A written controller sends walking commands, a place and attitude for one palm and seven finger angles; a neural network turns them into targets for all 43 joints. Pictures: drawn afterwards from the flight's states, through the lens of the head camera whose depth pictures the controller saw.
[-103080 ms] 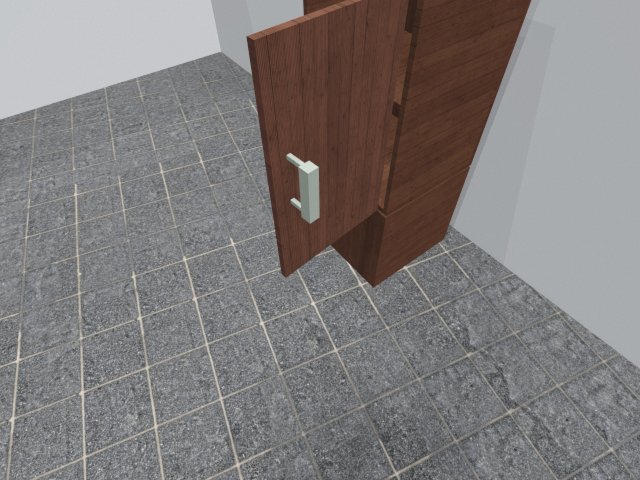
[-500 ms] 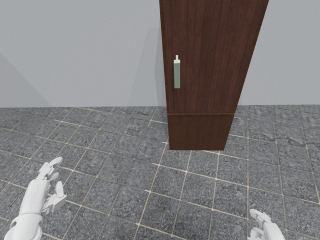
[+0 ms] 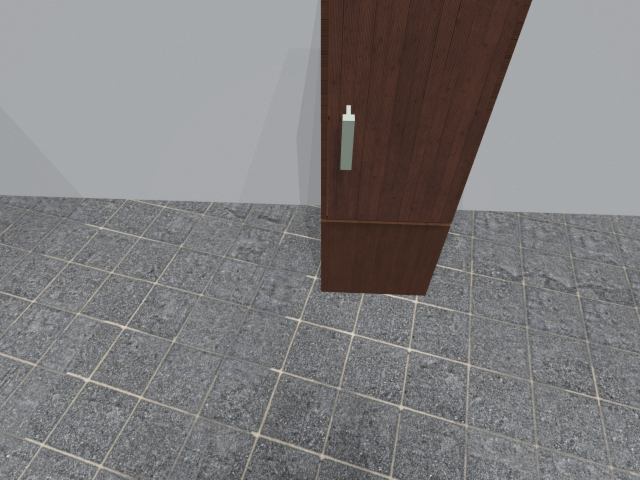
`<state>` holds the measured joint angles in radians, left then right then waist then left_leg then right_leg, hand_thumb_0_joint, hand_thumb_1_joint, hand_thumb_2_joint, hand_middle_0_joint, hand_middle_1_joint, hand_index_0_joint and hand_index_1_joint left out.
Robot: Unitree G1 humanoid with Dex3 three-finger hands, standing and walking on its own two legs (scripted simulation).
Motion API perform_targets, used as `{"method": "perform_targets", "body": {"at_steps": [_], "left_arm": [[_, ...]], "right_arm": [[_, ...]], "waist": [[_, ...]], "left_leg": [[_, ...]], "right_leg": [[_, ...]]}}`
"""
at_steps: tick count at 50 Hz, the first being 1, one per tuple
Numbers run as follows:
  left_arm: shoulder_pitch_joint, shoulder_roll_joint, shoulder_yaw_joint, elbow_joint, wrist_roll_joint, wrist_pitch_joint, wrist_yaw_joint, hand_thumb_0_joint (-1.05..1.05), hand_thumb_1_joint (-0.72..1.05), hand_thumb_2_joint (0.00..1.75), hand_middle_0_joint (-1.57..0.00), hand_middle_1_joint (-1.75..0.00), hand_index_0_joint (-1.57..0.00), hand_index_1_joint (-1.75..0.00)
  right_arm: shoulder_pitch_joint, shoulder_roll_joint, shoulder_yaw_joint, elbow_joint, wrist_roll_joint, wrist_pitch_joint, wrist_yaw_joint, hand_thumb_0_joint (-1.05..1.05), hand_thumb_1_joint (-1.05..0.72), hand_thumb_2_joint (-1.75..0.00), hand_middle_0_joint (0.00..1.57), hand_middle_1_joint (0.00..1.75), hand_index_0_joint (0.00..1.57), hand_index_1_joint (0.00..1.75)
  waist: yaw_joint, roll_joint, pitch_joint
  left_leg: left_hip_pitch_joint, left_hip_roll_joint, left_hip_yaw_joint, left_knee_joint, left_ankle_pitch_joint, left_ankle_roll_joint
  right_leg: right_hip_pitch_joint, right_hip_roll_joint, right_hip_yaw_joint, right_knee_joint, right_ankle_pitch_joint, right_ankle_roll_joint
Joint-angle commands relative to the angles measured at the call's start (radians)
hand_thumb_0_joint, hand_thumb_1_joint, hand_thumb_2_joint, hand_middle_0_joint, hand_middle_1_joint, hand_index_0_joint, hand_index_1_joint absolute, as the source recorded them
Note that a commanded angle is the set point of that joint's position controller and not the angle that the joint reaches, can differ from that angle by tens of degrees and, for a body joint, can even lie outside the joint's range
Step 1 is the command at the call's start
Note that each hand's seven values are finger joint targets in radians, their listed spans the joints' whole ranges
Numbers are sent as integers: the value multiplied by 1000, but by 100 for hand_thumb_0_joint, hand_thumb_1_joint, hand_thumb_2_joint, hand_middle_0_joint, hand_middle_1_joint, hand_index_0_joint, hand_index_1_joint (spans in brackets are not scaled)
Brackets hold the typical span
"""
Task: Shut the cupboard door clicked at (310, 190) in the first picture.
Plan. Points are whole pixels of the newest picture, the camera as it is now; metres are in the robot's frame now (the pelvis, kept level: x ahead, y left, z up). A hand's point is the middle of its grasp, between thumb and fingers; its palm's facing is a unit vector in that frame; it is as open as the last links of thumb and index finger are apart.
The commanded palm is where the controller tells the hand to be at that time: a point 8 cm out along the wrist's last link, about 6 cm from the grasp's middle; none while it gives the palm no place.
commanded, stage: let the arm hang, fingers relaxed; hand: left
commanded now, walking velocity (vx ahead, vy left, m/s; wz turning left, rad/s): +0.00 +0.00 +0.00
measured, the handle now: (347, 137) +0.84 -0.01 -0.05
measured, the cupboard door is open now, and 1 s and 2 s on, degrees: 0 0 0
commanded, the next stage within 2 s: look to check the result in 0.48 s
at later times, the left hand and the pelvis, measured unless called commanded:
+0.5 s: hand out of the picture -0.01 +0.16 -0.18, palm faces +0.02 -0.99 -0.15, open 7.4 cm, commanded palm none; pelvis +0.00 +0.00 +0.00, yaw -1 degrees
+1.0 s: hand out of the picture +0.02 +0.18 -0.17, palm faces +0.01 -0.98 -0.21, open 7.4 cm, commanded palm none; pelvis +0.02 +0.00 +0.00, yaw -1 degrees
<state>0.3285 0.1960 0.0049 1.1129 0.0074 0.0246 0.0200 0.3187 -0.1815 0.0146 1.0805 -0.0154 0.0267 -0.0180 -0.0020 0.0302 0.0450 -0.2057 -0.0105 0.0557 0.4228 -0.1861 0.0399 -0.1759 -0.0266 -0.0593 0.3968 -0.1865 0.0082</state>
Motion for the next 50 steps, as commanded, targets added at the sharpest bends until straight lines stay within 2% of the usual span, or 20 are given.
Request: {"method": "perform_targets", "body": {"at_steps": [1, 4, 7, 11, 15, 19, 22, 25, 31, 41, 50], "left_arm": [[19, 90, 21, -21, 6, -27, 6, 0, 90, 90, -20, -30, -20, -30], [32, 74, 19, -9, 7, -25, 9, 0, 90, 90, -20, -30, -20, -30], [39, 64, 20, -4, 9, -24, 11, 0, 90, 90, -20, -30, -20, -30], [55, 60, 21, 0, 11, -27, 13, 0, 90, 90, -20, -30, -20, -30], [53, 45, 22, 5, 11, -28, 13, 0, 90, 90, -20, -30, -20, -30], [54, 41, 23, 8, 10, -31, 13, 0, 90, 90, -20, -30, -20, -30], [43, 43, 26, 6, 10, -35, 14, 0, 90, 90, -20, -30, -20, -30], [44, 42, 25, 10, 8, -35, 13, 0, 90, 90, -20, -30, -20, -30], [32, 61, 27, 9, 8, -39, 13, 0, 90, 90, -20, -30, -20, -30], [10, 84, 26, 5, 7, -40, 12, 0, 90, 90, -20, -30, -20, -30], [-19, 96, 26, 6, 7, -40, 10, 0, 90, 90, -20, -30, -20, -30]], "right_arm": [[48, -114, -32, -20, 1, -25, -10, 0, -90, -90, 20, 30, 20, 30], [53, -95, -30, -5, 0, -24, -10, 0, -90, -90, 20, 30, 20, 30], [54, -82, -31, 5, -1, -26, -11, 0, -90, -90, 20, 30, 20, 30], [58, -76, -31, 6, 2, -29, -12, 0, -90, -90, 20, 30, 20, 30], [56, -64, -30, 12, 0, -34, -14, 0, -90, -90, 20, 30, 20, 30], [59, -57, -30, 13, 1, -37, -16, 0, -90, -90, 20, 30, 20, 30], [59, -60, -32, 13, 2, -42, -18, 0, -90, -90, 20, 30, 20, 30], [54, -61, -31, 15, 2, -41, -19, 0, -90, -90, 20, 30, 20, 30], [47, -81, -35, 10, 6, -41, -19, 0, -90, -90, 20, 30, 20, 30], [25, -102, -33, 12, 6, -42, -17, 0, -90, -90, 20, 30, 20, 30], [-7, -113, -32, 18, 4, -45, -17, 0, -90, -90, 20, 30, 20, 30]], "waist": [[-6, -75, 47], [-6, -85, 62], [-6, -50, 62], [-1, -48, 64], [-1, -10, 72], [-3, -17, 61], [-4, -17, 43], [-4, -3, 46], [-5, -36, 41], [-4, -48, 32], [-5, -30, 21]], "left_leg": [[-36, 107, -131, -142, -135, 0], [-38, 106, -131, -149, -146, 3], [-45, 108, -134, -160, -164, 4], [-49, 107, -132, -161, -154, 4], [-57, 108, -135, -176, -150, 2], [-42, 102, -127, -165, -116, 0], [-23, 104, -120, -155, -63, 0], [-14, 103, -117, -156, -67, -2], [10, 105, -109, -138, -18, 0], [26, 110, -108, -137, 21, -1], [40, 113, -112, -145, 52, -3]], "right_leg": [[-46, -67, 99, -96, -117, -43], [-70, -67, 106, -92, -129, -39], [-71, -62, 105, -81, -118, -37], [-62, -59, 104, -76, -91, -35], [-55, -60, 100, -65, -60, -34], [-48, -65, 103, -72, -50, -36], [-33, -69, 101, -72, -20, -38], [-35, -69, 104, -77, -22, -38], [-30, -72, 105, -90, -11, -40], [-10, -73, 108, -97, 5, -41], [8, -77, 108, -96, 26, -39]]}}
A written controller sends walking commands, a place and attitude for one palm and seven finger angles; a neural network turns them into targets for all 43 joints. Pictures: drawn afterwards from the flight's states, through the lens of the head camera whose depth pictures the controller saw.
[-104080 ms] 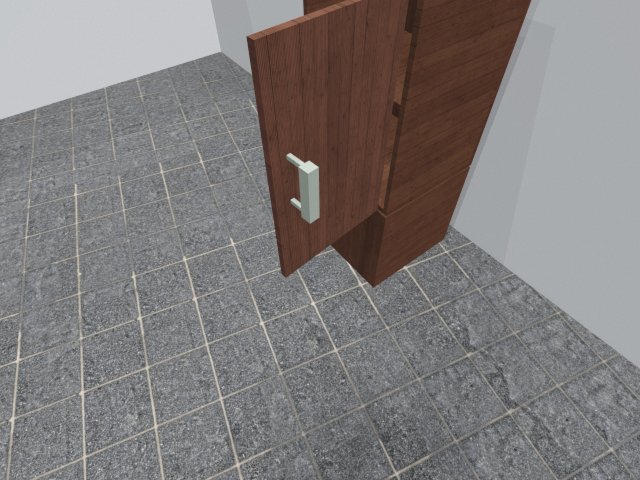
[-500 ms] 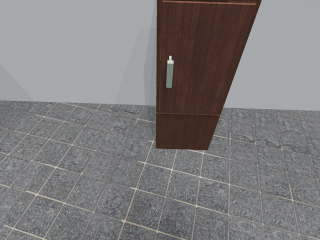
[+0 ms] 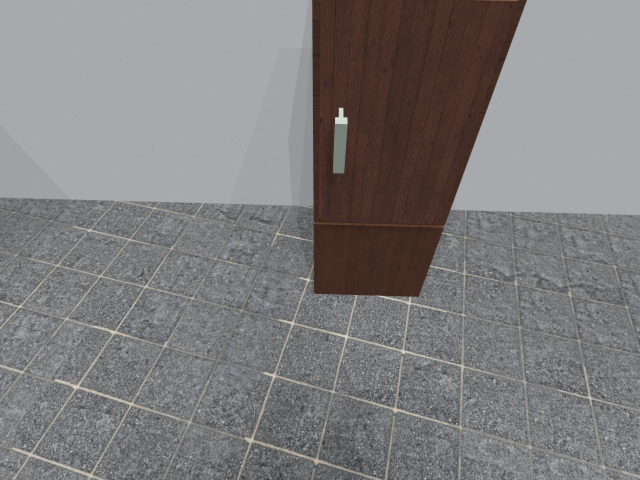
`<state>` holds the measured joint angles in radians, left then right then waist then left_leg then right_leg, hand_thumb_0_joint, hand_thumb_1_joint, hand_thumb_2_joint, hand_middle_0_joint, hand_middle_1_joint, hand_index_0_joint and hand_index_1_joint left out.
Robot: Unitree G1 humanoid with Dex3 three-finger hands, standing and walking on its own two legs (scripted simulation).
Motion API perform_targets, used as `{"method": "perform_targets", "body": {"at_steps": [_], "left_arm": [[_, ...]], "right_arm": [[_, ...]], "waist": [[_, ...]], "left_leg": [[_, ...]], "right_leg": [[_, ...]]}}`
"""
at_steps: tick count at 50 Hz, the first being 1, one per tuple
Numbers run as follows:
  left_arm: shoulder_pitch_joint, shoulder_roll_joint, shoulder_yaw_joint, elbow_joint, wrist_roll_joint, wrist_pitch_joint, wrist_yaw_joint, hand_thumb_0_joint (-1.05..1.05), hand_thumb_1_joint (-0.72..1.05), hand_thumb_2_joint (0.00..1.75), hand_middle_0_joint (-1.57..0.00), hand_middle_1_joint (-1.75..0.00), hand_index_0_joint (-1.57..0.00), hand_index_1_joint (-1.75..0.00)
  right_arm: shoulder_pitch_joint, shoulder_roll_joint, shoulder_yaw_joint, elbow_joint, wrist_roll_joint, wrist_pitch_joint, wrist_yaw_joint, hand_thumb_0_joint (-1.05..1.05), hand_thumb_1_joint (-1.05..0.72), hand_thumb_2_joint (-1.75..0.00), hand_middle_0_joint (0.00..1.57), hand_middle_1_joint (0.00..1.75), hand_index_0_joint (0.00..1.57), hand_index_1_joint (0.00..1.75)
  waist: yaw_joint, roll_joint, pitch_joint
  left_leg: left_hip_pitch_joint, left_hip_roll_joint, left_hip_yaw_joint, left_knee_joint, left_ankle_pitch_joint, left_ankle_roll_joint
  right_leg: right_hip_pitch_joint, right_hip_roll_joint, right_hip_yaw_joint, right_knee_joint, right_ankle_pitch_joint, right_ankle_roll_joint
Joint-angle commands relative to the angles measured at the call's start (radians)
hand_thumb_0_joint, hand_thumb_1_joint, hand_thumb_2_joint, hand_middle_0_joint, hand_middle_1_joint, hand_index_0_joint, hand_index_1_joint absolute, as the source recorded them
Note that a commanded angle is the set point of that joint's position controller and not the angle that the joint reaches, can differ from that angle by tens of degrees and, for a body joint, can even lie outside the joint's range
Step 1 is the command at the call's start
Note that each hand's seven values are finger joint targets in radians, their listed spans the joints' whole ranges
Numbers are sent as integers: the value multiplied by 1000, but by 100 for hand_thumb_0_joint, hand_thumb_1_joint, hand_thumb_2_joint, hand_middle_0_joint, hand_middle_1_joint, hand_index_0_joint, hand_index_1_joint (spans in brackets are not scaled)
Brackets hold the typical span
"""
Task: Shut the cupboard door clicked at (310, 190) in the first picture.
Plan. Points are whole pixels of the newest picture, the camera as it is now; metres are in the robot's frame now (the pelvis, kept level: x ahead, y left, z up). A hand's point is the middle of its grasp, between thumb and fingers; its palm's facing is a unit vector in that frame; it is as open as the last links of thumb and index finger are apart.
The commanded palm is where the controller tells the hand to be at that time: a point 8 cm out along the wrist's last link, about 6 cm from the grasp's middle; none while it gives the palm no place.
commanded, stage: look to check the result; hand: left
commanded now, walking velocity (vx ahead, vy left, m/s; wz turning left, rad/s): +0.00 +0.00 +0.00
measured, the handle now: (339, 140) +0.83 +0.00 -0.05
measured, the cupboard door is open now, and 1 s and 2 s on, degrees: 0 0 0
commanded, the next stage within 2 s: stand and wait in 0.04 s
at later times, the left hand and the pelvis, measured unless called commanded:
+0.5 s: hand out of the picture +0.03 +0.19 -0.17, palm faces +0.02 -0.97 -0.22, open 7.4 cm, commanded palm none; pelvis +0.02 +0.00 +0.00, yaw +1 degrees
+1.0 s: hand out of the picture +0.05 +0.19 -0.17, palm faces +0.03 -0.97 -0.23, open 7.4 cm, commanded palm none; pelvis +0.03 -0.01 +0.00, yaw +1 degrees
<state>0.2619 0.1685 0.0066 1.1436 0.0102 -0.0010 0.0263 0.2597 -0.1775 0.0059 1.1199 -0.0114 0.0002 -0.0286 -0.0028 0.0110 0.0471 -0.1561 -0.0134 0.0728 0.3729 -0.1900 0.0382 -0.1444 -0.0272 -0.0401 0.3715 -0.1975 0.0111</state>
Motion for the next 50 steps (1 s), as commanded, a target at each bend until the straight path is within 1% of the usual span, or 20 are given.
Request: {"method": "perform_targets", "body": {"at_steps": [1, 2, 6, 8, 11, 14, 16, 20, 23, 25, 30, 31, 35, 37, 38, 42, 44, 47, 48, 50], "left_arm": [[49, 133, 26, -27, 4, -15, 3, 0, 90, 90, -20, -30, -20, -30], [42, 129, 26, -26, 5, -15, 3, 0, 90, 90, -20, -30, -20, -30], [38, 140, 27, -26, 4, -17, 2, 0, 90, 90, -20, -30, -20, -30], [27, 138, 26, -25, 5, -15, 2, 0, 90, 90, -20, -30, -20, -30], [29, 145, 29, -26, 5, -17, 1, 0, 90, 90, -20, -30, -20, -30], [15, 142, 27, -25, 4, -14, 0, 0, 90, 90, -20, -30, -20, -30], [19, 152, 29, -25, 4, -15, 0, 0, 90, 90, -20, -30, -20, -30], [12, 155, 28, -25, 3, -17, 0, 0, 90, 90, -20, -30, -20, -30], [8, 159, 28, -27, 3, -18, 0, 0, 90, 90, -20, -30, -20, -30], [6, 160, 29, -27, 3, -19, 0, 0, 90, 90, -20, -30, -20, -30], [5, 166, 29, -26, 2, -20, 1, 0, 90, 90, -20, -30, -20, -30], [4, 174, 30, -30, 2, -20, 0, 0, 90, 90, -20, -30, -20, -30], [0, 172, 29, -28, 2, -19, 0, 0, 90, 90, -20, -30, -20, -30], [-2, 175, 29, -27, 3, -20, 1, 0, 90, 90, -20, -30, -20, -30], [-5, 173, 30, -28, 2, -19, 0, 0, 90, 90, -20, -30, -20, -30], [-6, 178, 30, -28, 3, -19, 0, 0, 90, 90, -20, -30, -20, -30], [-7, 179, 29, -29, 2, -20, 0, 0, 90, 90, -20, -30, -20, -30], [-8, 184, 31, -30, 2, -21, 0, 0, 90, 90, -20, -30, -20, -30], [-8, 179, 30, -29, 2, -21, 0, 0, 90, 90, -20, -30, -20, -30], [-8, 181, 29, -27, 1, -20, 0, 0, 90, 90, -20, -30, -20, -30]], "right_arm": [[46, -127, -24, -25, 1, -19, -6, 0, -90, -90, 20, 30, 20, 30], [44, -122, -24, -24, 0, -20, -6, 0, -90, -90, 20, 30, 20, 30], [35, -138, -23, -26, 2, -22, -6, 0, -90, -90, 20, 30, 20, 30], [31, -132, -22, -22, -1, -21, -6, 0, -90, -90, 20, 30, 20, 30], [22, -146, -23, -26, 0, -22, -6, 0, -90, -90, 20, 30, 20, 30], [20, -144, -21, -23, -1, -21, -7, 0, -90, -90, 20, 30, 20, 30], [13, -152, -22, -26, 1, -22, -7, 0, -90, -90, 20, 30, 20, 30], [9, -156, -23, -24, 0, -24, -7, 0, -90, -90, 20, 30, 20, 30], [2, -159, -23, -24, 0, -23, -7, 0, -90, -90, 20, 30, 20, 30], [0, -163, -23, -23, -1, -23, -7, 0, -90, -90, 20, 30, 20, 30], [-6, -168, -23, -22, -1, -25, -7, 0, -90, -90, 20, 30, 20, 30], [-7, -173, -22, -24, 2, -25, -7, 0, -90, -90, 20, 30, 20, 30], [-12, -173, -23, -23, 0, -26, -8, 0, -90, -90, 20, 30, 20, 30], [-15, -175, -22, -24, 0, -25, -8, 0, -90, -90, 20, 30, 20, 30], [-15, -174, -21, -22, 0, -25, -9, 0, -90, -90, 20, 30, 20, 30], [-20, -176, -22, -22, 0, -25, -8, 0, -90, -90, 20, 30, 20, 30], [-17, -179, -22, -23, 0, -25, -8, 0, -90, -90, 20, 30, 20, 30], [-19, -181, -21, -24, 0, -26, -8, 0, -90, -90, 20, 30, 20, 30], [-23, -181, -22, -22, -1, -25, -9, 0, -90, -90, 20, 30, 20, 30], [-22, -181, -21, -21, 0, -24, -9, 0, -90, -90, 20, 30, 20, 30]], "waist": [[0, -18, 23], [-4, -8, 18], [-1, -15, 5], [-2, -5, 23], [0, -6, 11], [-3, -2, 21], [1, -3, 14], [-2, -22, -8], [-2, -27, -3], [-3, -15, -5], [-2, -10, -23], [1, -8, -18], [-1, -6, -17], [-1, -21, -19], [-1, -12, -14], [-1, -18, -6], [-2, -7, -17], [-1, -18, -24], [0, -9, -19], [-1, -16, -9]], "left_leg": [[-6, 115, -129, -90, 68, 0], [-5, 117, -130, -92, 80, -1], [9, 119, -129, -89, 108, -1], [-1, 117, -131, -97, 98, -3], [12, 118, -129, -93, 111, -2], [6, 118, -133, -102, 103, -5], [12, 119, -132, -97, 116, -3], [32, 120, -133, -93, 144, -3], [33, 121, -132, -93, 145, -3], [34, 121, -132, -93, 158, -3], [50, 123, -130, -87, 196, -3], [44, 123, -129, -84, 199, -4], [50, 124, -131, -90, 206, -4], [53, 124, -131, -87, 214, -4], [50, 124, -131, -89, 211, -5], [51, 124, -131, -93, 199, -5], [56, 125, -129, -90, 216, -5], [59, 125, -131, -87, 228, -5], [60, 124, -129, -88, 226, -6], [56, 125, -128, -92, 208, -7]], "right_leg": [[-25, -76, 86, -73, 45, -42], [-19, -80, 87, -72, 53, -42], [-6, -79, 85, -75, 72, -42], [-6, -82, 83, -77, 65, -41], [-2, -81, 83, -80, 74, -42], [2, -81, 83, -81, 69, -42], [5, -81, 81, -83, 75, -42], [19, -86, 80, -81, 99, -41], [18, -87, 81, -84, 104, -42], [25, -87, 83, -85, 116, -44], [39, -91, 77, -80, 150, -45], [41, -89, 76, -81, 152, -46], [44, -92, 77, -81, 157, -45], [47, -92, 75, -80, 171, -45], [48, -92, 74, -81, 166, -44], [42, -93, 77, -88, 158, -45], [53, -94, 76, -87, 174, -45], [62, -96, 72, -85, 192, -46], [57, -95, 74, -85, 190, -46], [52, -94, 75, -92, 174, -45]]}}
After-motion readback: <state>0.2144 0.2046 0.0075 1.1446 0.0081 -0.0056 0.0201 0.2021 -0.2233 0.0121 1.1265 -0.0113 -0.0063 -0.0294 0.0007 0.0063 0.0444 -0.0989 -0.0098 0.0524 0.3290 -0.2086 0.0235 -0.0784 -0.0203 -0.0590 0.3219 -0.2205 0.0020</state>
